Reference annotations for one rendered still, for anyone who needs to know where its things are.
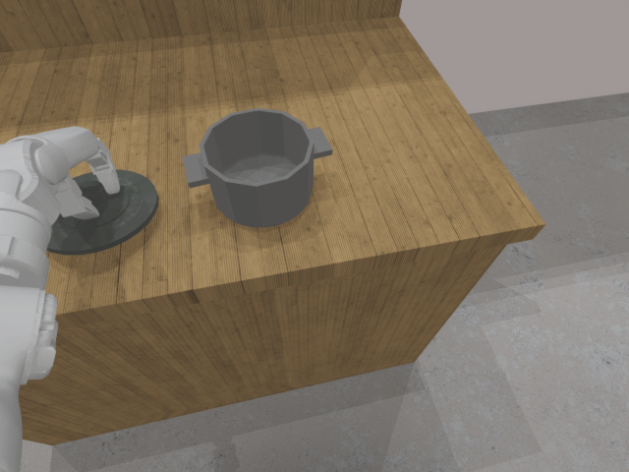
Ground table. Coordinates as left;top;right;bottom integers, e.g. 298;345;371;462
0;0;545;445

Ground left robot forearm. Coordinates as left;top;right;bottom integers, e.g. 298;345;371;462
0;135;69;290

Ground knob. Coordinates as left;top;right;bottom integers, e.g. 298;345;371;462
78;180;107;207

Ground left robot upper arm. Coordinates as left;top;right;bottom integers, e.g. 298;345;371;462
0;285;58;472

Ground left robot hand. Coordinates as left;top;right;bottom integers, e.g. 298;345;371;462
34;126;120;219

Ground pot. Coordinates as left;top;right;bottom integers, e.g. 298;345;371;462
182;108;332;227

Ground lid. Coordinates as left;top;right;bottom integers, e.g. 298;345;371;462
47;170;158;255

